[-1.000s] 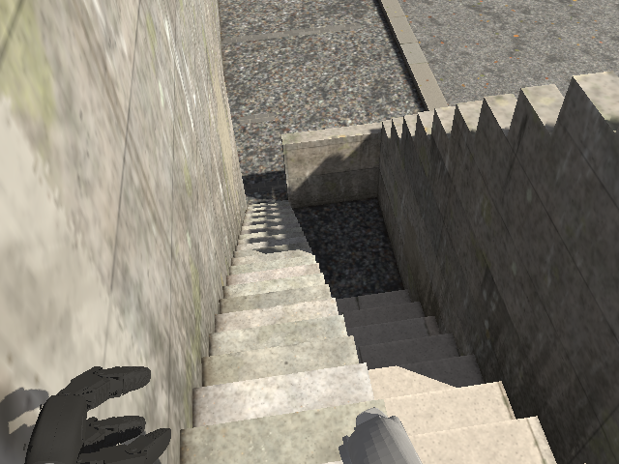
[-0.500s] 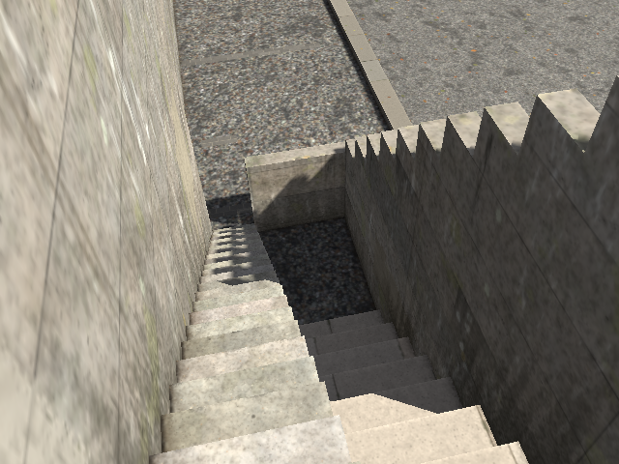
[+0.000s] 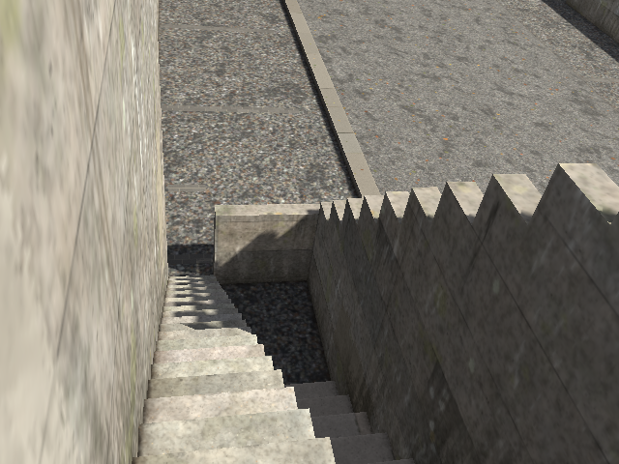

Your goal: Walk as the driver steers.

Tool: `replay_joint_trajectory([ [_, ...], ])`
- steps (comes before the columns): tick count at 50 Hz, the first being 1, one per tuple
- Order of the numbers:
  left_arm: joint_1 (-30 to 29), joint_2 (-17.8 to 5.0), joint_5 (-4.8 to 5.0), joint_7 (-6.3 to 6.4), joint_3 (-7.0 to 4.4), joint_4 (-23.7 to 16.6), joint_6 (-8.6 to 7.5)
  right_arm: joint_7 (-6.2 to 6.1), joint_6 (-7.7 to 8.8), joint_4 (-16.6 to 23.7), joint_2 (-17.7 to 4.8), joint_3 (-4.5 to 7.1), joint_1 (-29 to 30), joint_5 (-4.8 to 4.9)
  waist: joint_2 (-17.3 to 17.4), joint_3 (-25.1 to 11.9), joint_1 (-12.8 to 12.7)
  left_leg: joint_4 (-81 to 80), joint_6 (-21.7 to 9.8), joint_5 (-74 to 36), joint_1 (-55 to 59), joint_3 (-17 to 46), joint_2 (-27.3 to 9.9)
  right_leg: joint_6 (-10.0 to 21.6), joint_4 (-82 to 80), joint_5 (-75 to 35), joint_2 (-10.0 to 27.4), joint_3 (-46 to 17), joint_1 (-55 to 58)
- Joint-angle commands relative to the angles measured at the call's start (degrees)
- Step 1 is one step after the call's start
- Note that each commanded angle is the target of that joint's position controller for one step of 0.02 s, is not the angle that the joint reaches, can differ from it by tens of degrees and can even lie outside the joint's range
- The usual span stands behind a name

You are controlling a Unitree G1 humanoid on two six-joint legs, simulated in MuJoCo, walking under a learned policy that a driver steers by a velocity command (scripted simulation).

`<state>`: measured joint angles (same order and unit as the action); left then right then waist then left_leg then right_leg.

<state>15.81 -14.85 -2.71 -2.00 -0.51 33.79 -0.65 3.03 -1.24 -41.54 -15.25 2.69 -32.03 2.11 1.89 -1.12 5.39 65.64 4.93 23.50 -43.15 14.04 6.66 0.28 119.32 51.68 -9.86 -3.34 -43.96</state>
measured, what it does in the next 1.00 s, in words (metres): steps to the right, turning left: right foot 0.20 m higher, then left foot 0.21 m lower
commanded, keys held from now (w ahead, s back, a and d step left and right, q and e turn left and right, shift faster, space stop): w+q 0.14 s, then w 0.86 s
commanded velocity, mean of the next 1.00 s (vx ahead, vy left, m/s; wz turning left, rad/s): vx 0.50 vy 0.00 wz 0.21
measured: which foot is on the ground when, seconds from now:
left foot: down 0.00-0.06, up 0.08-0.28, down 0.30-0.64, up 0.66-1.00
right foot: up 0.00-0.00, down 0.02-0.28, up 0.30-0.62, down 0.64-1.00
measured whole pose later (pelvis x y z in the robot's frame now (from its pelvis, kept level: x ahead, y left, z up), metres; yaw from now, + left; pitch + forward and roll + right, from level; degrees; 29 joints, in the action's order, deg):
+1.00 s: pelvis +0.15 -0.22 +0.09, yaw +17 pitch -4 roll +5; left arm 24.3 -9.7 0.8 -1.3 0.0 58.9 -3.2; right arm -2.7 -7.3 -40.2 -9.0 1.8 -4.2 -0.6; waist 2.0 -2.3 -8.3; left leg 60.3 3.9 -17.2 -50.1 7.7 6.3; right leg 4.7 29.8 19.7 -4.5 -8.6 -4.5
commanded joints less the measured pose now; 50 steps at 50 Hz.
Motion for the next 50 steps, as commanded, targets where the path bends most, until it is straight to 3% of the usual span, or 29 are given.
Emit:
replay_joint_trajectory([
  [1, 18.5, -10.0, 0.82, 0.29, -5.66, -2.4, 1.13, -0.75, 0.55, 18.4, -21.3, 5.81, 6.5, -0.31, 20.9, 9.0, -11.7, -48.4, 1.2, 44.8, -3.5, 17.5, -7.4, 5.5, -9.1, 14.8, -6.2, 18.1, 4.1],
  [3, 19.6, -5.8, 0.37, -0.20, -3.18, 2.5, 2.43, 0.36, -0.53, 22.9, -12.2, 3.62, 21.7, -3.13, -1.6, 11.6, -18.2, -25.8, -1.0, 25.4, -15.0, -4.1, -5.2, 14.5, -39.5, 19.3, -0.3, 11.8, 9.0],
  [4, 21.0, -7.9, 1.55, 0.42, -2.73, 7.4, 1.59, 1.78, -2.81, 24.3, -7.6, 2.43, 26.6, -7.17, -21.2, 11.1, -21.4, 21.7, -0.8, 10.0, -20.7, -15.9, -2.4, 29.1, -62.4, 40.7, 16.5, -26.5, -3.7],
  [5, 10.5, -16.0, 1.23, 1.20, -2.78, 0.5, 0.39, 3.54, -2.79, 20.4, -4.6, -2.00, 23.9, -8.65, -12.6, 13.8, -14.7, 39.5, -5.4, -4.7, -34.7, 5.1, -14.0, 38.3, -83.5, 37.4, 30.9, -70.2, -5.1],
  [6, -0.2, -13.3, 4.37, 1.75, -0.95, -4.7, -1.65, 4.30, -0.84, 11.8, -3.6, -4.54, 17.7, -9.09, -0.2, 6.9, -10.3, 23.2, -6.9, -22.0, -39.7, 8.9, -16.6, 32.2, -73.6, 18.1, 27.3, -62.7, 11.7],
  [7, 1.4, -11.0, 6.83, 2.94, -0.37, -5.2, -2.80, 2.74, 0.97, 9.9, -9.6, -3.20, 22.1, -8.55, 2.9, -0.7, -11.1, 4.9, -5.6, -22.0, -37.3, 5.5, -17.2, 23.8, -63.3, 9.4, 23.1, -47.3, 21.0],
  [9, 5.2, -9.8, 3.45, 3.49, 1.17, -2.6, -3.96, -2.21, 4.05, 7.4, -14.2, -2.88, 26.1, -6.34, 9.0, -12.5, -13.2, -15.2, -1.6, -17.7, -6.2, -4.2, -15.8, 12.0, -54.7, 14.1, 17.4, -26.3, 7.8],
  [11, 8.3, -10.5, 2.29, 0.87, -0.43, -0.5, -2.53, -0.68, 3.37, 5.7, -12.1, -2.49, 23.0, -5.16, 10.5, -13.9, -11.4, -17.8, 1.2, -28.9, 15.4, -24.0, -9.1, 10.1, -47.2, 23.0, 10.5, -5.1, -5.1],
  [14, 5.5, -9.2, 1.19, -2.58, -3.44, 1.9, -0.99, 2.66, 3.08, 2.5, -10.5, -0.05, 10.4, -3.10, 15.2, -12.2, -3.9, -30.7, -7.6, -27.4, 39.8, -26.4, -6.0, 6.7, -24.3, 16.5, 4.3, 4.5, -9.8],
  [15, 4.6, -7.5, 1.76, -4.29, -2.94, 2.5, -1.58, 3.55, 3.41, 1.7, -11.6, 1.21, 2.4, -6.04, 12.3, -12.0, 0.5, -24.3, -16.3, -20.8, 51.3, -14.9, -10.4, 4.5, -0.2, 7.6, 2.5, 2.1, -23.7],
  [17, 2.5, -5.8, 2.38, -2.24, -2.28, -1.3, -1.54, 3.83, 3.16, 4.7, -11.6, 0.50, 3.2, -9.49, 2.5, -9.7, 0.8, -25.4, -14.1, -6.9, 48.8, 4.3, -17.7, -0.1, 8.8, -17.7, 9.2, -4.5, -31.0],
  [19, 5.2, -2.2, 2.40, -3.46, 2.36, -4.3, -1.63, 4.05, 6.20, 8.6, -19.5, 0.78, 18.7, -3.32, 9.6, -2.5, -9.1, -41.0, -21.4, 13.1, 26.2, 20.1, -27.2, -3.7, 14.2, -22.2, 10.6, 2.0, -31.3],
  [20, 2.2, -3.8, 2.68, -3.02, 2.77, -5.2, -1.68, 2.85, 7.16, 10.0, -19.9, 0.23, 21.1, -1.89, 5.8, -1.4, -9.7, -45.2, -20.5, 18.0, 17.4, 21.5, -26.8, -5.2, 14.9, -17.2, 8.8, 5.1, -27.8],
  [21, 4.0, -1.8, 1.40, -1.03, 3.21, -3.3, -1.00, 1.13, 9.00, 10.7, -13.4, -1.15, 29.4, -4.34, 5.6, -1.7, -10.3, -41.1, -17.7, 23.6, 18.0, 21.1, -27.5, -8.1, -3.9, -35.5, 14.6, -3.6, -30.5],
  [24, 3.3, -7.2, 1.97, -1.33, 1.24, -3.3, 1.02, -0.02, 10.23, 7.2, -19.5, 0.21, 27.2, -4.77, 10.0, 0.6, -10.8, -46.2, -15.8, 29.9, 3.2, 18.6, -27.3, -8.3, 5.1, -31.6, 11.3, 1.3, -18.9],
  [27, 9.4, -6.2, 2.40, -2.33, 1.26, 2.9, 1.37, 0.01, 12.73, 11.1, -18.2, 2.01, 34.4, -4.93, 0.8, 4.6, -13.1, -47.3, -8.1, 34.0, -1.4, 2.4, -24.7, -7.1, -42.2, -48.8, 16.8, 1.1, -2.2],
  [30, 21.4, -4.5, 1.04, -1.24, -0.11, 8.6, 1.59, 0.47, 9.42, 9.4, -18.0, 2.11, 30.7, -6.12, 7.7, 2.7, -22.5, -46.7, -1.1, 29.8, -8.8, -5.7, -28.1, -4.5, -43.1, -39.5, 12.9, 4.6, 26.9],
  [32, 36.2, -5.8, 0.10, -1.67, -1.95, 20.4, -3.55, -0.03, 9.05, 18.1, -7.8, -1.60, 40.7, -4.62, -6.8, -0.8, -27.8, -14.0, 3.9, 23.5, -4.8, -19.5, -14.5, -2.1, -68.5, -38.8, 8.6, 4.8, 38.4],
  [33, 41.6, -13.3, -1.49, -1.22, -4.65, 23.0, -6.88, 0.51, 8.53, 19.7, -4.4, -2.83, 36.8, -7.15, -16.2, 2.8, -27.8, 9.1, -2.9, 13.4, -18.5, -17.6, -9.6, 4.8, -60.8, -40.1, 4.2, 2.9, 41.6],
  [34, 45.4, -25.1, 0.46, 0.24, -6.74, 22.3, -8.61, 1.17, 6.83, 21.3, 4.9, -3.02, 28.7, -6.31, -32.4, 2.8, -22.3, 27.3, -7.3, 16.5, -46.0, -3.3, 3.2, 14.2, -76.7, -42.1, 14.5, -42.5, 51.7],
  [35, 36.5, -25.1, -0.42, 0.17, -4.77, 17.1, -10.26, 1.75, 7.16, 21.1, 6.9, -3.12, 30.2, -4.89, -29.0, 14.9, -20.4, 36.3, -8.3, 4.5, -61.0, 12.0, 6.1, 11.2, -92.1, -3.3, 22.4, -75.4, 43.0],
  [36, 37.1, -13.6, 1.18, -2.03, -1.76, 14.2, -9.28, -0.95, 9.50, 13.2, 0.7, -1.68, 37.0, -1.63, -0.3, 8.8, -24.0, 44.2, -5.1, -6.5, -43.8, 6.5, 2.6, 4.9, -78.2, -29.4, 18.1, -45.0, 38.9],
  [37, 17.3, -24.0, 2.62, -2.56, -5.31, 10.7, -8.89, 2.45, 9.05, 13.7, 5.5, -2.50, 22.2, -2.05, -26.0, 12.9, -8.5, 53.0, -4.8, -17.9, -58.4, 12.0, 1.5, 3.2, -92.3, 13.9, 22.2, -69.0, 29.1],
  [38, 7.7, -8.2, 5.04, -1.47, -2.21, 12.8, -3.76, -5.92, 2.42, 14.4, 5.2, -1.23, 33.9, -5.08, -1.8, 8.5, -8.3, 33.4, -1.6, -11.2, -38.7, -0.8, -0.8, -7.8, -106.3, 6.1, 24.0, -66.7, 18.9],
  [39, 2.2, -5.5, 1.85, -0.30, -0.63, 11.9, -1.09, -7.44, -1.08, 15.2, 2.9, -1.20, 34.8, -4.69, -4.4, 12.0, -5.7, 27.4, 1.4, -12.8, -29.6, -6.8, -2.5, -8.9, -106.9, 15.0, 19.6, -58.7, 8.6],
  [40, -1.1, -10.4, -0.10, -0.74, -1.78, 12.1, -0.02, -7.98, -3.44, 12.0, -0.7, -0.09, 32.5, -4.00, -8.6, 11.9, -5.5, 29.5, 3.4, -18.0, -24.7, -8.4, -1.7, -8.1, -108.5, 17.2, 18.1, -53.2, 5.0],
  [43, -2.2, -10.5, 2.16, -0.50, -1.79, 16.9, -1.78, -6.51, -5.81, 8.4, -4.7, 1.15, 27.9, -2.81, -15.0, 11.8, -3.9, 16.1, 2.5, -35.7, -15.0, -4.0, -4.3, -4.4, -104.8, -7.2, 13.9, -33.6, 12.2],
  [47, 4.5, -7.2, 4.17, 0.49, -1.71, 22.3, -3.31, -6.12, -5.53, 5.9, -2.3, 1.81, 33.6, -3.89, -6.3, 8.7, -9.7, -5.4, -1.6, -43.5, -17.6, -2.5, -2.2, -1.1, -101.1, -31.5, 14.4, -20.2, 38.6],
  [50, 9.4, -5.6, 3.70, 2.10, -2.07, 24.8, -2.65, -6.32, -5.86, 2.6, -0.8, 2.27, 33.9, -2.07, -4.4, 8.6, -12.6, -14.3, -1.5, -42.8, -16.5, -2.8, -2.7, -2.1, -101.8, -42.5, 15.9, -13.7, 46.5],
])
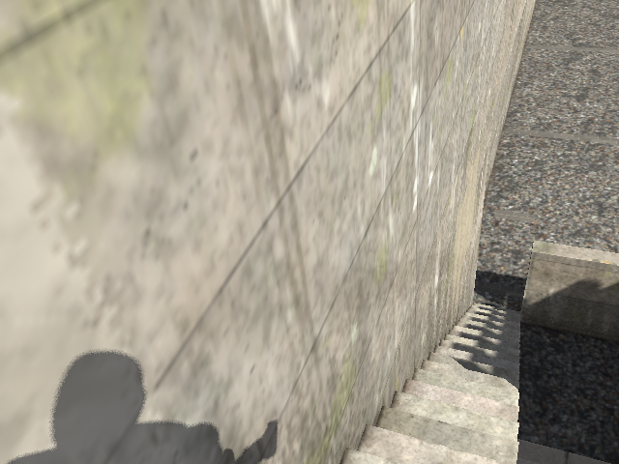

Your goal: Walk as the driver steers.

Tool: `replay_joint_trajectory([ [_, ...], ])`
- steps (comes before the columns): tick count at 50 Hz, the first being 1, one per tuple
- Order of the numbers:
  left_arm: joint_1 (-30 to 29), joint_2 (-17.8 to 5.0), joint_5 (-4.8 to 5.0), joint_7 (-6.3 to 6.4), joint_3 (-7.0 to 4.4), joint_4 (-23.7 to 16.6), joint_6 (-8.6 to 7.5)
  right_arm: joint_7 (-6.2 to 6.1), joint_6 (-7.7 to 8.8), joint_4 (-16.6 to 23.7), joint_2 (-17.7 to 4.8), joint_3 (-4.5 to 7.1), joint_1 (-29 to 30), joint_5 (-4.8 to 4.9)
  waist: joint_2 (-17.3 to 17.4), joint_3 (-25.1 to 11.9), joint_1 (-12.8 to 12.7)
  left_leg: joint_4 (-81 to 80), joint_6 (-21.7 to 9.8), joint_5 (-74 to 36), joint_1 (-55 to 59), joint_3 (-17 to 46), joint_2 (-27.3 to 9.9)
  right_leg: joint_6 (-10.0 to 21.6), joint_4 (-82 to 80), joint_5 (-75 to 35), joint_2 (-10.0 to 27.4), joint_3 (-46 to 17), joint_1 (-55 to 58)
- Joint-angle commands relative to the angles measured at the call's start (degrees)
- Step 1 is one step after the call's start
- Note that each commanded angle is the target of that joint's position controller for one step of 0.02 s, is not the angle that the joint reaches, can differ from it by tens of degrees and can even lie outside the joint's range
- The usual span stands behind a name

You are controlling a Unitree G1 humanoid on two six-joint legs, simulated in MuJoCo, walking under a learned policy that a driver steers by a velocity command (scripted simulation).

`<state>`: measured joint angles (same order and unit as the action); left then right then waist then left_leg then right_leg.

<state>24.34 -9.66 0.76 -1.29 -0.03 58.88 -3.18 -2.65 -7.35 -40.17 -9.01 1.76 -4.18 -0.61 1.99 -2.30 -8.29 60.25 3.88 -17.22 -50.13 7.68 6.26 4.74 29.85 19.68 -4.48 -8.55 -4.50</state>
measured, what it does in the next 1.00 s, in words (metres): goes down: left foot 0.21 m lower, then right foot 0.20 m lower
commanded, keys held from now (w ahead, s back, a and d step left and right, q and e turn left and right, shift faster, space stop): w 1.00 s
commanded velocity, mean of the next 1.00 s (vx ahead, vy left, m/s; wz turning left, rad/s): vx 0.50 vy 0.00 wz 0.00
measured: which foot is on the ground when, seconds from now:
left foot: up 0.00-0.46, down 0.48-0.76, up 0.78-1.00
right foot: down 0.00-0.48, up 0.50-0.78, down 0.80-1.00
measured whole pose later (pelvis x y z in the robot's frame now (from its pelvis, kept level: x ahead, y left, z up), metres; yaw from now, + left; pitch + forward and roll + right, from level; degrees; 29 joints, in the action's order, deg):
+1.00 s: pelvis +0.67 +0.08 -0.56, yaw -2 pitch +1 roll -7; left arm 35.2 -11.3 -2.8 0.2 0.4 58.4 -8.9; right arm 8.7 5.1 -37.5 -7.8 -1.7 -6.5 -3.7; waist 4.4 0.0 -4.9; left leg 50.4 0.6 -23.9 -42.6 2.9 -7.0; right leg 2.4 74.4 53.0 -7.5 3.0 -12.7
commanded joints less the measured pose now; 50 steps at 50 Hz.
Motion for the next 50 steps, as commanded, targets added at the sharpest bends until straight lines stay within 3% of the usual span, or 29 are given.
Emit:
replay_joint_trajectory([
  [1, 0.8, -9.5, -0.06, 1.50, -2.23, 0.0, 0.39, -0.37, 0.23, 0.5, -6.2, 2.95, 6.0, 0.65, -5.5, 9.3, 0.4, -10.3, -0.6, -2.3, -7.3, 2.7, -2.2, -6.5, -12.9, -12.0, 10.4, -7.5, 6.7],
  [7, -3.6, -6.8, 0.21, 1.71, -1.89, -2.0, 0.00, -0.24, 3.77, -4.8, -4.2, 1.60, 9.4, -1.85, -3.7, 8.5, -0.8, -19.3, -2.3, -4.3, 2.6, -1.2, -5.7, -4.8, -11.2, -27.4, 9.5, -3.5, 8.2],
  [13, 0.3, -7.0, -2.88, 1.68, -3.24, -3.3, -0.71, 1.91, 6.58, -7.5, -7.8, -0.16, 8.9, -1.97, -2.6, 9.0, -1.3, -29.7, -5.4, 0.3, 6.3, -6.6, -8.6, -2.0, -1.8, -45.8, 7.0, -6.1, 13.6],
  [14, 2.0, -5.9, -2.89, 1.02, -3.13, -4.4, -2.38, 2.02, 7.11, -6.5, -7.0, -1.10, 9.8, -3.97, -0.8, 11.3, -1.8, -34.1, -6.4, 1.9, 7.4, -7.4, -8.2, -2.3, -1.6, -45.2, 5.9, -8.7, 11.0],
  [18, 4.5, -7.9, -2.23, 2.66, -4.01, -3.3, -3.20, 2.05, 8.14, -9.2, -7.9, -0.96, 5.5, -2.07, 2.4, 9.6, 1.1, -48.2, -9.3, -10.1, 15.3, -4.0, -9.9, 1.3, 11.0, -37.4, 3.4, -10.1, 11.0],
  [20, 2.4, -6.6, -2.67, 1.60, -3.06, -3.2, -1.98, 1.70, 7.94, -13.4, -6.6, 0.14, -8.5, -1.58, 2.1, -0.4, 7.0, -35.7, -10.1, -14.8, 31.5, -5.6, -7.3, 2.8, 22.1, -43.3, 4.3, -12.4, 4.0],
  [24, 4.8, -12.7, -2.17, 0.08, -4.45, -1.7, -2.67, -0.56, 6.30, -18.1, -11.8, 1.89, -24.3, -2.83, 3.9, 2.9, 15.2, -49.7, -12.7, -3.7, 51.6, -4.6, -11.1, 0.1, 54.5, -43.6, 0.1, -11.4, -9.1],
  [25, -4.7, -13.4, -2.91, 0.13, -4.96, -1.6, -1.49, -0.31, 5.88, -22.4, -14.4, 2.91, -37.1, -1.62, 8.9, 1.3, 24.6, -47.0, -18.5, -18.9, 68.7, -4.5, -15.9, -2.5, 83.9, -3.1, -8.0, -0.4, -26.7],
  [26, 5.7, -7.5, -0.20, 1.63, -3.72, -3.9, -1.04, 0.20, 6.76, -20.8, -14.3, 2.29, -34.7, -0.80, 13.1, -4.4, 15.8, -20.6, -21.5, -59.1, 90.4, 1.9, -26.1, -4.1, 84.4, 32.8, -7.9, 3.4, -52.2],
  [28, -2.7, -7.6, -2.78, 1.59, -2.96, -4.5, 0.24, 1.52, 9.16, -18.3, -9.9, 1.08, -31.5, -0.49, -0.2, -0.4, 15.9, -27.2, -21.3, -39.8, 85.7, 4.4, -25.1, -4.3, 66.1, 24.7, -0.7, 5.2, -61.9],
  [29, -14.8, 0.9, -3.48, -4.34, 1.79, -16.1, -2.05, 4.87, 12.14, -24.1, 1.9, -2.81, -41.2, -10.83, -6.7, -14.4, 16.4, -28.8, -14.6, -2.7, 84.9, 1.8, -18.6, 2.7, 66.7, 4.3, 1.9, -2.2, -59.0],
  [30, -12.8, 1.7, -4.14, -5.54, 0.71, -13.1, -4.92, 4.24, 14.82, -17.7, 4.8, -2.52, -29.1, -9.81, -6.2, -5.8, 10.5, -28.7, -17.0, -5.8, 65.0, 4.7, -19.7, 1.3, 43.1, -10.9, 5.9, -4.7, -54.8],
  [31, -10.5, -6.9, -5.94, -3.70, -0.32, -11.5, -2.74, -1.72, 15.90, -18.2, -11.1, 0.22, -24.3, 6.96, -5.1, 12.8, 5.8, -35.7, -14.1, -26.9, 38.6, -3.8, -12.8, -4.6, 20.9, -14.5, 1.5, 6.8, -33.4],
  [32, -8.5, -0.1, -6.28, -1.87, 1.35, -9.5, -1.43, -3.15, 15.91, -19.8, -13.9, 0.92, -22.1, 6.84, 4.7, 13.0, 5.0, -31.1, -16.7, -15.3, 20.5, 0.5, -13.7, -4.6, 19.6, -20.2, 2.3, 9.8, -14.0],
  [33, -2.7, -3.8, -3.16, -0.96, 0.46, -5.5, -0.95, -3.84, 17.21, -21.6, -5.2, -0.64, -22.8, 6.86, -4.2, 10.7, 2.1, -21.2, -13.3, 5.9, 11.2, -3.8, -8.3, -4.5, 16.2, -46.6, 2.8, 6.7, -4.2],
  [34, 1.0, 0.9, -7.64, -3.65, 3.41, -4.7, -3.15, 2.67, 16.73, -14.3, -4.5, -2.88, -13.4, -14.68, -4.3, 6.8, 0.1, -17.9, -8.5, 31.0, -8.4, -6.2, -6.7, 1.1, 19.6, -64.5, 10.3, -2.3, 11.0],
  [36, 10.4, -7.4, -8.82, -4.77, -0.37, -1.4, -4.28, 4.04, 16.96, -8.3, -7.7, -0.31, -9.1, -7.01, -7.1, 7.9, -3.1, -10.3, -6.4, 38.6, -10.9, -8.9, 0.1, -3.3, 19.9, -45.3, 3.9, 11.2, 18.9],
  [37, 17.6, -9.3, -9.75, -3.50, -0.79, 1.0, -4.43, 3.07, 17.50, -8.0, -11.5, 1.27, -11.5, -4.74, -12.4, 6.6, -7.5, 5.7, -4.7, 29.4, -8.1, -9.0, 2.8, -5.5, 18.1, -36.1, -1.4, 17.9, 21.4],
  [38, 42.8, -10.3, -10.20, -1.92, -2.02, 8.8, -3.94, 2.41, 17.68, -5.1, -16.1, 2.83, -3.9, -4.49, -14.5, 3.7, -18.9, 37.3, 0.6, 25.6, -14.1, -7.2, 4.7, -1.2, 14.5, -39.9, 2.1, 14.6, 36.7],
  [39, 54.0, -10.7, -9.83, -1.15, -2.54, 13.9, -5.14, 3.18, 16.55, -2.4, -15.7, 3.63, 0.8, -2.98, -26.9, 11.1, -25.2, 68.4, 1.6, 64.5, -18.7, -8.4, 10.6, 2.6, -8.6, -51.2, 8.8, 11.6, 36.1],
  [40, 46.3, -10.2, -7.57, -1.87, -1.99, 11.8, -6.26, 6.44, 14.27, -2.3, -12.2, 2.28, -2.0, -4.54, -7.6, 10.4, -18.8, 73.1, 0.0, 68.5, -23.1, -3.3, 6.9, 6.5, -15.0, -43.8, 17.7, 3.8, 40.4],
  [41, 28.8, -16.1, -1.63, -0.21, -1.96, 4.5, -7.55, 9.66, 14.94, 0.5, 2.6, -1.00, -14.4, -4.39, 2.1, -5.6, -0.4, 57.1, 2.9, 61.4, -33.1, 4.7, 1.7, 18.2, 15.3, -91.8, 33.6, -18.5, 53.8],
  [42, 24.2, -15.8, -1.42, 1.34, -2.57, 4.6, -7.39, 10.49, 15.03, 3.3, 3.3, -2.07, -15.8, -4.38, 4.6, -7.3, 1.1, 62.6, 2.8, 67.9, -43.0, 2.1, -2.8, 19.0, 19.9, -88.9, 35.7, -17.6, 51.7],
  [44, -9.5, -0.7, -0.90, 3.72, 2.71, -8.5, -6.73, 10.04, 13.30, 4.1, 2.0, -2.24, -14.0, -3.74, 3.1, 5.3, 10.9, 22.4, -1.7, 35.1, -30.8, -0.7, -11.5, 6.9, 10.6, -46.8, 22.7, -7.7, 1.9],
  [46, -13.8, -8.7, -4.36, 2.55, -1.13, -8.9, -6.18, 11.58, 10.51, 0.7, 6.0, -4.26, -19.2, -5.00, -3.5, 12.8, 20.9, 15.7, -4.4, -2.2, 43.8, -9.9, -10.4, 6.2, 9.5, -11.0, 4.2, 5.7, -75.2],
  [47, -13.7, -11.8, -4.18, 3.07, -2.05, -12.7, -7.41, 12.01, 10.33, -0.7, 2.5, -3.68, -23.2, -4.55, -3.8, 14.1, 20.9, 9.5, -3.9, -10.2, 48.3, -6.5, -11.4, 5.1, 18.4, -4.5, 3.7, 5.2, -75.2],
  [48, -7.1, -14.8, -3.63, 2.83, -3.23, -12.0, -8.59, 11.74, 10.43, -3.8, -3.6, -2.28, -26.2, -1.11, 4.7, 13.0, 16.0, -13.4, -1.8, -19.6, 52.2, -11.1, -10.7, 1.0, 24.1, 10.3, -1.8, 11.7, -66.9],
  [49, -0.4, -15.3, -2.33, 2.01, -2.62, -8.7, -9.01, 11.85, 10.53, -4.0, -7.1, -1.64, -25.6, -1.42, 6.6, 10.6, 14.9, -27.0, -1.8, -22.4, 56.8, -12.3, -11.3, -1.1, 36.6, 18.9, -4.2, 12.0, -57.1],
  [50, -5.3, -15.8, -4.26, -0.40, -0.81, -9.0, -7.59, 12.02, 11.18, -8.8, -6.3, -1.36, -44.4, -4.48, 3.2, 4.1, 24.3, -12.1, -6.3, -25.3, 75.3, -7.3, -13.3, -4.8, 61.2, 17.2, -0.7, 5.1, -61.8],
])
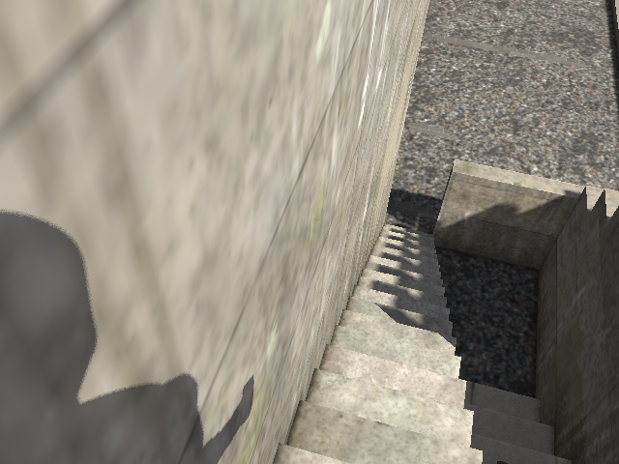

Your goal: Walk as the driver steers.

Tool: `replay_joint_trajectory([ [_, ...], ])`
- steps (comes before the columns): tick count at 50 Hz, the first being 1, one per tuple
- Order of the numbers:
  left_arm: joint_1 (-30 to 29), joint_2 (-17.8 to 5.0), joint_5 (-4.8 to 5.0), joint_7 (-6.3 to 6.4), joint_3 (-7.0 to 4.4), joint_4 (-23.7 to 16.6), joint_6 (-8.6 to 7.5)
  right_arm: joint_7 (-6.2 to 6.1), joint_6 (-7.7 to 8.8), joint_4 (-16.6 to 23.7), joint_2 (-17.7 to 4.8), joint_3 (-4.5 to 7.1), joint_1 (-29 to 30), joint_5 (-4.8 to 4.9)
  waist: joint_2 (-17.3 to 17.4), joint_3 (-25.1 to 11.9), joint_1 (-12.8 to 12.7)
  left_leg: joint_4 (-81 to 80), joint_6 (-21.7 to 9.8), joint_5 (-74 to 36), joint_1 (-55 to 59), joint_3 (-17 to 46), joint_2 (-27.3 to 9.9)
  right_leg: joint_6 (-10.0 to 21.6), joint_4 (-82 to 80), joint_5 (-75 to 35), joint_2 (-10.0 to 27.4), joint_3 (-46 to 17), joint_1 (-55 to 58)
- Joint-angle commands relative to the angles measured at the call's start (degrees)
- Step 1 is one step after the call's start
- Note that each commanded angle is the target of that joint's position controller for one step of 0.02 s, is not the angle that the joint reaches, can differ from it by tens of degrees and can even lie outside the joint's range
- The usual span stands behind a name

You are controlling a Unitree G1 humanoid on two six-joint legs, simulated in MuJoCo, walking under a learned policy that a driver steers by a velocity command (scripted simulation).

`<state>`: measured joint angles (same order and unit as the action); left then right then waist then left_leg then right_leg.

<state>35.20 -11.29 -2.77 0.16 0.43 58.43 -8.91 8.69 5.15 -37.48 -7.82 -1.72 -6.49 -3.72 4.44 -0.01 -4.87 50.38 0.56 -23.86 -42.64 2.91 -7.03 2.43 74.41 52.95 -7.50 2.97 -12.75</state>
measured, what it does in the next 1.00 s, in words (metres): goes down: left foot 0.20 m lower, then right foot 0.24 m lower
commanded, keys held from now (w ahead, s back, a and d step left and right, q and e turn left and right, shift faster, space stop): w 1.00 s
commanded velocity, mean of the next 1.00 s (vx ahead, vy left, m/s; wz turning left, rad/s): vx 0.50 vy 0.00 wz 0.00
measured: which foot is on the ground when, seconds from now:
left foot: up 0.00-0.02, down 0.04-0.46, up 0.48-1.00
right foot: down 0.00-0.02, up 0.04-0.46, down 0.48-0.52, up 0.54-0.62, down 0.64-1.00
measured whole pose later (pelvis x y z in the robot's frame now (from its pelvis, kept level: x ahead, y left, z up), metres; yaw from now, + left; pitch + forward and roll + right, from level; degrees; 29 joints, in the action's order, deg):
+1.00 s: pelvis +0.55 -0.25 -0.50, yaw +1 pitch -4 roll +1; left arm 32.5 -10.8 -1.6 -1.0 -2.2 61.9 -7.9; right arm -2.8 -4.6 -50.3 -10.7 2.7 -2.7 1.0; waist 0.2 1.3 -8.3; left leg 51.2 -0.5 -15.4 -38.0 6.0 -0.3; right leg 7.0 43.0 28.6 -4.7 5.6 -10.9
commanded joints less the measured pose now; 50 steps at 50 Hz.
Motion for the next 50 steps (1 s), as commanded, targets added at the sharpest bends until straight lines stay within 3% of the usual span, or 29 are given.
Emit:
replay_joint_trajectory([
  [1, -26.4, -19.1, -0.34, -4.29, -2.98, -11.0, -1.45, -0.09, -1.52, -18.4, -10.0, 3.55, -69.6, -4.79, 10.6, -2.9, 33.5, -2.5, -6.9, -8.9, 70.8, -1.4, -1.0, -5.9, 43.5, -3.5, -2.7, -6.9, -50.2],
  [2, -27.6, -15.8, 2.11, -4.90, -3.91, -13.3, -0.50, -2.46, -1.28, -20.9, -16.9, 5.56, -74.2, -6.18, 19.5, -1.5, 34.4, -15.3, -8.6, -5.4, 63.9, 1.5, 0.1, -4.5, 55.5, -2.0, -8.8, -13.2, -44.8],
  [3, -10.5, -3.7, 1.90, -6.84, -1.03, -15.7, 0.92, -0.44, -1.12, -14.1, -22.9, 4.27, -54.5, -2.42, 16.3, -21.5, 12.1, -5.8, -20.4, -33.2, 73.1, 25.2, -10.7, -2.7, 47.7, -11.3, -10.2, -19.2, -41.7],
  [5, -25.0, -15.6, 2.61, -4.92, -0.65, -22.4, 2.31, -1.37, 1.43, -3.3, -13.7, 2.30, -22.4, -0.25, -0.7, -12.7, 9.4, -11.0, -25.2, -9.7, 52.2, 34.9, -17.1, -8.2, 39.8, -20.7, 2.9, -14.8, -55.2],
  [7, -14.9, -11.1, 4.45, -4.34, 1.83, -14.5, 5.53, -0.91, 1.72, -1.3, -3.4, 1.46, -15.5, 0.51, -11.1, -2.2, 5.6, -10.5, -25.8, 6.0, 32.0, 37.7, -21.2, -13.0, 14.2, -43.0, 16.2, -20.4, -59.4],
  [8, -14.4, -7.0, 5.28, -3.34, 2.53, -12.4, 7.62, -2.14, 0.76, -1.9, -3.8, 1.61, -13.6, 0.54, -7.6, 7.6, 2.1, -17.8, -21.4, 24.4, 12.3, 36.1, -18.6, -13.2, -4.0, -50.0, 20.8, -19.7, -48.9],
  [9, -13.2, -1.9, 2.40, -3.02, 3.68, -10.7, 8.23, -3.41, 1.03, -5.0, -9.2, 2.60, -12.3, -3.25, -3.5, 4.8, -1.2, -13.5, -19.8, 20.6, -7.9, 28.3, -15.4, -11.5, 5.5, -64.0, 18.5, -17.4, -23.8],
  [11, -13.3, -4.8, -1.90, -4.31, 2.23, -11.2, 8.71, -6.48, 4.13, -6.5, -8.0, 1.65, -14.1, -2.99, 3.3, -1.4, 3.0, -2.2, -12.9, 45.9, 5.1, 15.8, -7.0, -4.7, -3.7, -72.4, 16.3, -15.2, -40.3],
  [13, -13.3, -7.5, -0.46, -4.53, 1.09, -11.3, 8.44, -7.67, 4.21, -3.8, -10.9, 1.34, -10.3, -2.70, -4.3, -1.1, 3.4, 0.2, -5.2, 63.7, -3.9, 3.5, -0.5, -3.1, -22.9, -77.7, 12.8, -6.7, -19.8],
  [14, -11.1, -7.2, -0.01, -4.98, 0.52, -11.2, 8.62, -7.03, 4.28, -4.4, -12.0, 1.33, -10.9, -4.40, -2.3, -0.2, 1.5, -0.8, -4.8, 63.8, -10.0, 3.5, -1.8, -3.0, -17.0, -84.2, 11.5, -5.6, -11.4],
  [17, -14.1, -11.2, 0.67, -3.29, -1.37, -14.5, 6.53, -8.06, 5.22, -4.0, -12.1, 1.29, -14.8, -2.39, 2.2, 6.4, 5.3, 9.8, -0.2, 62.4, 12.2, 3.4, -4.7, -3.9, -26.5, -86.7, 15.6, -10.5, -26.6],
  [21, -5.5, -8.7, -3.20, -0.44, 0.06, -7.7, 5.44, -7.79, 0.43, -12.4, -6.2, -0.05, -26.8, -1.60, -2.7, 9.0, 9.1, 29.5, 4.4, 65.6, 25.6, 10.2, -7.1, -3.1, -43.9, -93.9, 22.6, -13.1, -26.8],
  [24, 12.8, -19.9, -0.65, -1.71, -5.44, -1.0, 2.73, -5.76, -2.11, -5.7, -18.2, 3.76, -11.6, -2.20, -16.1, 4.7, -3.9, 69.2, 9.1, 78.2, 10.4, -11.2, 9.7, -3.1, -49.1, -88.8, 12.5, -2.3, 9.5],
  [25, 2.0, -34.1, 3.72, -0.74, -8.58, -8.1, 2.13, -4.66, -2.65, -1.6, -14.5, 4.35, -14.7, -1.87, -28.8, 2.0, 2.9, 79.5, 5.0, 74.3, -0.4, -19.0, 18.0, 0.7, -60.0, -56.5, 15.0, -12.3, 4.3],
  [26, 2.4, -33.7, 4.15, 0.69, -8.63, -9.1, 1.91, -3.33, -1.81, 3.5, -11.1, 3.26, -1.9, -4.11, -33.3, 9.5, -1.6, 71.8, -1.7, 70.3, -10.8, -16.4, 18.2, 1.5, -63.0, -19.3, 17.0, -24.0, -5.9],
  [27, 11.2, -15.2, 3.27, 3.22, -4.45, -6.9, 2.75, -7.66, 0.29, 0.6, -8.8, 3.75, -7.6, -3.71, -20.0, 3.4, -3.9, 61.0, -3.9, 88.0, -2.3, -12.0, 15.0, -5.8, -47.1, -83.9, 6.4, 8.0, 6.9],
  [28, 6.1, -7.0, 0.27, 2.42, -1.82, -7.7, 4.02, -6.28, 0.72, 1.1, -8.6, 2.99, -4.9, -1.82, -11.6, 0.2, -1.5, 49.7, -6.5, 89.7, -5.4, -7.6, 8.4, -6.0, -43.6, -86.2, 10.8, 4.2, 13.8],
  [29, 4.6, -5.3, 0.40, 0.25, -0.67, -8.9, 5.09, -4.73, 0.66, 5.9, -9.7, 3.44, 2.8, -1.25, -16.4, 6.4, -3.5, 40.6, -11.9, 92.2, -4.8, -3.4, 4.4, -5.2, -50.2, -69.7, 10.3, 1.7, 5.5],
  [30, 10.4, -1.9, 1.20, -2.07, 0.08, -10.2, 3.91, -4.01, 1.47, 4.3, 0.5, -0.50, -4.8, 0.04, -11.3, 2.9, -4.1, 45.3, -6.9, 82.5, -14.4, 3.3, 9.5, -2.6, -45.9, -62.1, 18.4, -3.6, 19.5],
  [31, 8.8, -10.2, -2.40, -3.33, -2.94, -11.7, 4.32, -3.84, 1.11, 5.2, -4.8, -0.25, -7.9, -0.81, -9.6, 7.0, -7.7, 62.5, -6.7, 79.4, -25.4, 7.3, 16.4, 5.0, -54.1, -60.6, 18.7, -3.1, 29.7],
  [32, 26.1, -9.9, -3.93, -4.46, -2.52, -5.2, 3.71, -3.85, 1.15, 11.8, -8.8, 1.90, 10.1, 0.02, -10.8, 0.4, -18.3, 91.6, -2.6, 74.1, -32.8, 3.8, 23.5, 11.0, -32.2, -88.2, 19.7, -6.7, 40.7],
  [33, 21.1, -22.5, 1.08, -5.31, -4.23, -6.9, 1.40, -4.09, 0.14, 10.2, -4.4, 2.96, -11.2, 0.68, -15.7, -11.3, -1.1, 92.5, 2.7, 60.9, -39.4, 13.1, 18.3, 23.5, -29.4, -117.4, 35.1, -40.7, 40.0],
  [34, 13.0, -27.1, 3.91, -3.47, -6.60, -9.8, 0.48, -2.52, -0.92, 10.9, -2.9, 1.56, -16.9, 0.16, -14.7, -6.9, -1.7, 90.5, 6.8, 56.0, -51.2, 17.8, 9.8, 32.3, -40.2, -78.5, 45.1, -60.6, 34.9],
  [35, 16.4, -19.6, 1.93, -2.73, -6.82, -4.2, 1.50, -12.51, -3.02, -1.6, -9.4, 4.24, -13.2, 6.95, -1.3, -14.7, -3.0, 76.0, 0.5, 58.5, -32.5, 5.2, 8.4, 20.3, -51.6, -59.2, 43.7, -53.5, 31.7],
  [36, 10.6, -20.6, 0.97, -2.16, -6.37, -4.7, 1.20, -14.39, -5.09, -0.7, -12.2, 4.39, -8.1, 5.81, -6.1, -8.7, -2.3, 67.6, -0.5, 57.8, -23.7, 5.5, 6.5, 15.2, -55.4, -34.7, 36.6, -53.2, 17.2],
  [39, 5.1, -13.3, 0.19, -2.63, -4.04, -0.4, 0.95, -13.16, -10.98, -3.6, -11.5, 5.26, 1.6, 4.62, -9.3, 11.4, -0.7, 43.2, -0.1, 37.2, -19.7, 4.5, 5.8, 2.6, -52.6, -29.2, 25.9, -39.5, -6.6],
  [41, -3.0, -10.7, 2.21, -1.69, -2.75, -0.8, 1.47, -11.88, -12.25, -6.2, -6.3, 3.59, 2.5, 3.61, -4.6, 10.0, 2.9, 19.7, 2.5, 18.4, 0.8, -1.1, 4.1, -0.3, -53.4, -29.1, 20.1, -28.1, -18.8],
  [44, -2.0, -16.4, 0.43, -2.79, -5.19, 1.4, 1.03, -12.04, -11.73, -8.0, -8.2, 4.95, 3.0, 3.40, -7.7, 7.5, 2.4, 20.0, 1.3, 19.7, 1.5, -3.4, 6.4, 2.1, -51.9, -41.4, 20.8, -26.9, -9.5],
  [50, 5.2, -6.7, 1.60, 0.10, -4.19, 4.1, 1.72, -11.51, -8.31, -9.7, -4.7, 4.79, 16.4, 4.11, -5.8, 10.4, -4.9, -8.2, -1.7, 2.0, -15.3, 5.0, 5.6, 3.1, -47.6, -25.1, 17.3, -21.7, 12.9],
])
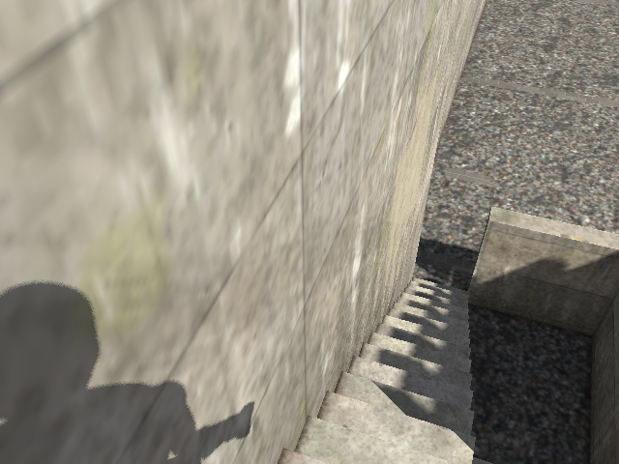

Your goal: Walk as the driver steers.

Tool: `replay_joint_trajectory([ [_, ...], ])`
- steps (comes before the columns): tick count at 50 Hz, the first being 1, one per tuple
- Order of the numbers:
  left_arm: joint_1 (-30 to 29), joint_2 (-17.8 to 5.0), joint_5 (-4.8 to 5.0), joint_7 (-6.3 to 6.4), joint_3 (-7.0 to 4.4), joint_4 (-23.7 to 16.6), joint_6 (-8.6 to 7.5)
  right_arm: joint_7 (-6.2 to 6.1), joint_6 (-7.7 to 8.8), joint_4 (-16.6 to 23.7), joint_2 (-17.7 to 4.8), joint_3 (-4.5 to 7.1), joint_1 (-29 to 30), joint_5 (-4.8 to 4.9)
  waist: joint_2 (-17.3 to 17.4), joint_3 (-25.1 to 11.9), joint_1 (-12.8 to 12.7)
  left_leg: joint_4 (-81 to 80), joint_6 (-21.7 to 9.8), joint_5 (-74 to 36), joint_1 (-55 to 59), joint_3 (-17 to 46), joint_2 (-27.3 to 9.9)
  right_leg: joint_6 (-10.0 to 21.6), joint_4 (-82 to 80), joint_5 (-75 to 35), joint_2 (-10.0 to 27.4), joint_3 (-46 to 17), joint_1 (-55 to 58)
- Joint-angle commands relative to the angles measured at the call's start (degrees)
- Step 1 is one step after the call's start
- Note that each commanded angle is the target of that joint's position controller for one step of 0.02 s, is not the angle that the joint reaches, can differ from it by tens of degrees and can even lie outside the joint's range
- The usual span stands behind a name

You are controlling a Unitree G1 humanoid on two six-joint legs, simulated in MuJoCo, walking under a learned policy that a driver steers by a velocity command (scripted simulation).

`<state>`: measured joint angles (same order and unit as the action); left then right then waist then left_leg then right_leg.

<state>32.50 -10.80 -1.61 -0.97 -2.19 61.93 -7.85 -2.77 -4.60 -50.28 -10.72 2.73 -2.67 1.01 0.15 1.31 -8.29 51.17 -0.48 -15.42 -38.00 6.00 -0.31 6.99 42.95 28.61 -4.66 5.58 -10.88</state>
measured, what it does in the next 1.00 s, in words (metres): goes down: left foot 0.20 m lower, then right foot 0.21 m lower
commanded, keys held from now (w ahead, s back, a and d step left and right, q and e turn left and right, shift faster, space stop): w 1.00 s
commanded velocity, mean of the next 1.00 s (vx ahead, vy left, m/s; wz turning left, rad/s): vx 0.50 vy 0.00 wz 0.00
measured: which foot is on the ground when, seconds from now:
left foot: up 0.00-0.28, down 0.30-0.60, up 0.62-0.94, down 0.96-1.00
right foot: down 0.00-0.28, up 0.30-0.58, down 0.60-0.96, up 0.98-1.00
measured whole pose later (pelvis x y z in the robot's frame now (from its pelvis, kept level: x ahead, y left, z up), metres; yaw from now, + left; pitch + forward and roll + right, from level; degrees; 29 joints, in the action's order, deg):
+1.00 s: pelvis +0.61 -0.01 -0.57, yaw -4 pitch +2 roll -3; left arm 31.1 -12.0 -2.9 -1.9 2.4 60.9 -6.3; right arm 9.4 2.4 -44.1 -7.5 -1.9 -12.9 -8.0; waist 1.1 -1.5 -3.1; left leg 33.6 -5.4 -0.9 -22.1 -2.2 -1.3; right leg 2.8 104.9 46.4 -9.3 1.4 -26.7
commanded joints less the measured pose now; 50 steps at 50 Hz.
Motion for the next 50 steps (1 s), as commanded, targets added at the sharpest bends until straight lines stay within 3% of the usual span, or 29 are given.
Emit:
replay_joint_trajectory([
  [1, 5.8, -5.9, 0.44, 1.32, -1.01, 0.2, 1.16, 0.37, 1.48, 2.5, -1.2, 0.16, 12.9, -0.77, -0.2, 8.8, -0.7, -10.6, -0.4, -9.6, -14.2, -0.1, -0.9, -1.4, -16.3, -1.2, 13.3, -22.7, 6.2],
  [8, -0.4, -4.5, -2.15, -0.65, -0.24, -0.1, 0.14, 0.69, 5.31, -4.7, -3.7, 0.21, 1.7, -1.61, -0.1, 6.7, 2.4, -17.5, -0.4, -17.8, 10.8, -8.1, 0.2, 1.2, 1.1, -10.6, 5.4, -9.9, -4.8],
  [9, -8.0, -0.1, -4.41, -1.87, 4.23, -2.8, -2.01, 8.94, 7.11, -0.3, -0.1, -3.84, -3.2, -12.27, -7.4, 4.7, 7.7, -3.6, -0.3, -7.1, 15.1, 0.8, -6.3, 4.3, 11.6, -2.7, 11.3, -14.5, -18.0],
  [10, -13.1, -2.2, -4.85, -2.12, 3.78, -3.0, -2.53, 10.32, 7.44, -3.2, -4.6, -1.66, -12.0, -12.20, 0.0, 0.9, 11.0, -3.1, -2.2, -2.3, 17.5, -3.2, -3.1, 4.3, 15.4, -4.0, 9.3, -11.0, -14.8],
  [11, -3.7, -6.0, -2.02, -0.17, -0.18, -1.5, -0.31, 3.63, 7.76, -7.7, -4.7, 0.50, -11.2, -0.33, 1.4, 0.0, 7.7, -20.5, -0.8, -16.5, 17.7, -16.2, 3.6, -0.7, 14.6, -17.1, 5.1, -4.5, -2.5],
  [12, -1.3, -7.1, -2.41, 0.22, -0.15, 0.9, 1.80, 1.96, 8.27, -10.3, -6.0, 0.89, -15.3, 0.20, 0.2, 0.6, 5.1, -18.1, -0.8, -13.5, 26.9, -13.7, 1.9, -0.4, 22.2, -21.8, 5.1, -6.9, -6.2],
  [13, -4.1, -7.5, -5.61, -2.77, 3.13, -2.0, 0.10, 9.64, 8.46, -9.0, -11.5, -0.34, -23.0, -9.61, 2.0, 5.3, 8.3, -13.4, -1.1, 6.9, 35.9, -1.2, -3.2, -0.7, 40.8, -15.4, 5.9, -12.8, -19.2],
  [14, -12.5, -13.8, -4.33, -3.27, -0.03, -2.1, -0.80, 9.93, 8.41, -12.2, -9.3, -0.07, -38.7, -10.89, 7.3, 2.4, 19.4, -23.6, -6.2, 6.3, 38.2, -3.4, -0.3, 0.5, 60.8, -15.0, 1.4, -12.4, -18.5],
  [15, -15.1, -15.0, -3.18, -3.58, -1.50, -3.7, -0.70, 9.07, 8.57, -15.8, -5.8, -1.41, -45.3, -12.10, 16.3, 2.2, 20.0, -36.7, -10.3, 2.5, 41.5, 1.3, -3.4, -0.5, 78.1, 6.0, -2.6, -15.1, -22.1],
  [16, -8.0, -7.4, -2.92, -4.38, -0.46, -3.5, 0.13, 9.80, 8.78, -14.4, -8.1, -1.74, -43.5, -12.40, 12.0, -7.5, 12.6, -8.4, -20.6, -30.1, 57.3, 12.1, -9.5, -1.5, 86.8, 12.4, -7.8, -17.8, -39.9],
  [17, -9.7, -6.5, -2.41, -4.08, 0.49, -7.3, -0.89, 11.10, 10.77, -12.1, -11.8, -0.56, -35.1, -9.40, 1.1, -11.5, 9.8, -6.3, -25.2, -29.5, 63.1, 17.3, -14.4, -3.1, 83.9, 12.5, -9.2, -18.3, -53.8],
  [20, -15.8, -6.3, -3.73, 0.29, 2.58, -8.6, 0.01, 8.92, 13.15, -0.1, 3.9, -4.69, -1.6, -5.51, -7.5, 0.1, 5.6, -11.1, -22.2, 17.3, 20.1, 21.5, -16.9, -10.0, 38.3, -20.3, 9.8, -21.1, -55.7],
  [21, -12.0, -4.9, -1.93, 1.35, 2.60, -4.7, 1.30, 8.37, 11.61, 0.0, 1.5, -4.16, -2.4, -5.87, -7.0, 3.2, 2.8, -10.1, -19.8, 16.5, -0.6, 14.8, -11.3, -11.4, 28.4, -29.7, 11.1, -16.3, -37.4],
  [23, -5.8, -1.1, -4.30, -1.29, 4.14, -2.4, 1.43, 7.21, 10.52, -3.8, -8.3, -0.79, -15.0, -7.26, 1.4, 3.3, 2.6, -5.8, -17.5, 16.8, -18.5, 13.9, -7.4, -10.4, 39.7, -27.0, 6.2, -6.0, -14.4],
  [24, -12.6, -3.8, -5.62, -1.31, 3.85, -4.5, 1.29, 5.16, 11.82, -1.5, -0.1, -3.32, -16.2, -6.17, -1.4, 2.0, 7.1, -3.2, -13.1, 28.4, -7.7, 11.7, -5.4, -9.7, 21.5, -42.7, 12.4, -15.0, -24.0],
  [25, -15.9, -4.8, -5.24, -1.15, 3.77, -6.0, 1.33, 3.60, 12.53, -1.7, 0.0, -3.57, -18.6, -4.46, -1.6, 0.5, 9.5, 4.7, -10.4, 36.7, -4.3, 7.0, -1.7, -8.5, 7.5, -46.3, 10.9, -11.9, -20.8],
  [27, -21.9, -5.6, -2.18, -2.30, 3.73, -9.0, 2.57, 4.14, 11.03, -2.0, -9.4, -1.17, -22.4, -5.12, 0.9, 2.1, 11.7, 5.2, -9.9, 41.1, -7.1, 5.9, -0.1, -8.5, -2.0, -44.2, 6.3, -2.0, -7.4],
  [29, 6.3, -9.0, -3.99, -1.54, 2.31, -1.1, 2.28, 7.40, 9.92, 1.6, -9.7, -0.59, -10.2, -8.57, 3.8, -0.9, -0.2, 26.0, -7.2, 21.0, -13.5, 6.6, -0.5, -7.9, 9.3, -44.7, 4.6, -2.2, 15.6],
  [30, 27.7, -12.9, -3.93, -0.56, -0.05, 6.6, 1.23, 8.31, 10.45, 4.2, -8.0, -0.47, -2.6, -9.35, -5.7, 0.4, -9.2, 47.0, -3.6, 16.9, -15.3, 3.6, 1.9, -5.9, -4.1, -46.1, 6.5, -2.4, 27.2],
  [31, 34.9, -14.8, -3.12, 0.41, -1.39, 8.2, 0.62, 9.47, 10.37, 4.7, -9.2, 0.39, -3.0, -8.10, -23.1, 2.2, -14.5, 79.6, 0.1, 51.9, -15.9, -0.5, 12.1, 1.8, -27.6, -51.9, 10.2, -5.6, 29.8],
  [32, 15.4, -23.5, 0.14, -1.89, -1.48, 0.2, -0.51, 12.00, 9.73, 3.8, 1.0, -0.86, -19.4, -5.71, -19.8, -10.7, 7.1, 89.5, 3.9, 65.5, -35.3, -3.9, 13.7, 18.1, 2.9, -123.4, 25.3, -25.2, 44.5],
  [33, 15.9, -17.7, -4.07, 0.01, -1.96, 0.3, -0.99, 10.77, 9.56, 7.8, 0.6, -1.80, -11.4, -6.02, -0.8, -8.3, 1.3, 79.4, 4.3, 64.0, -47.4, -3.1, 9.7, 13.7, 5.1, -115.3, 25.7, -24.5, 46.4],
  [37, -9.6, 1.8, 0.14, 2.67, 4.01, -4.7, 0.17, 11.17, 7.13, 5.5, 5.8, -4.11, -17.3, -4.32, 2.0, 5.6, 14.9, 34.3, -0.5, 11.9, -22.9, -2.4, -6.2, 7.5, -4.8, -55.7, 17.8, -20.4, -24.8],
  [39, -14.0, -6.7, -4.80, 2.23, 2.87, -4.0, -0.54, 13.84, 5.80, 5.1, 5.6, -5.19, -16.0, -5.09, -0.3, 3.5, 17.1, 35.9, -1.3, -6.6, 7.2, -6.0, -3.2, 8.3, -3.2, -31.8, 9.9, -15.1, -48.4],
  [43, -0.9, -7.2, 0.68, 6.99, 3.94, -4.0, -2.64, 12.65, 5.59, 9.3, -0.7, -4.74, -2.6, -7.33, 1.8, -1.7, 3.7, -12.2, 0.4, -15.4, 6.2, -8.9, -2.0, 2.2, 13.8, -10.4, 5.5, -10.4, -23.4],
  [45, 2.2, -9.7, -1.71, 4.29, 3.72, -2.2, 0.70, 13.42, 4.76, 11.8, 1.7, -5.81, -1.3, -8.28, -6.3, 1.4, 3.8, -13.3, 0.0, -5.7, 15.0, -9.6, -0.8, 6.1, 15.3, -8.2, 7.4, -17.6, -25.8],
  [47, -6.2, -13.9, -2.92, 1.32, 3.29, -5.5, 1.02, 12.62, 5.77, 3.7, -4.4, -3.78, -29.7, -12.57, 0.6, -0.7, 17.0, -8.5, -2.4, -11.5, 37.7, -11.9, 0.7, 4.3, 34.5, -16.4, 7.3, -20.4, -31.6],
  [48, -7.8, -16.5, 0.40, -0.60, 1.19, -5.3, 0.95, 11.37, 6.96, -2.4, -9.7, -0.91, -39.7, -8.39, 19.6, -2.0, 19.2, -38.7, -8.0, -19.1, 39.9, -5.4, -5.0, -5.5, 59.5, -8.8, 0.0, -13.8, -22.4],
  [50, 6.2, -9.2, -1.14, -4.00, 1.52, -3.0, 1.16, 12.74, 6.00, 0.2, -17.5, 2.12, -42.6, -8.40, 11.5, -19.2, 14.1, -7.6, -26.2, -39.2, 70.0, 14.4, -16.0, -8.5, 88.4, 14.6, -7.9, -15.3, -51.2],
])
Next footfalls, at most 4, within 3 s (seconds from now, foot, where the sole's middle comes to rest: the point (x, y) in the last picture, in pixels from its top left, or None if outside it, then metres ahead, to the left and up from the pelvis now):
0.30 left None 0.24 0.12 -0.95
0.60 right None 0.43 -0.08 -1.15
0.96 left None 0.69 0.07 -1.36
1.42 right None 0.90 -0.19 -1.56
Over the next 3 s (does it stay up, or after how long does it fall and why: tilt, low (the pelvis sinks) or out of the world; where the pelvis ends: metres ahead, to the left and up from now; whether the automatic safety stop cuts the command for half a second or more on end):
stays up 1.56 -0.21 -1.39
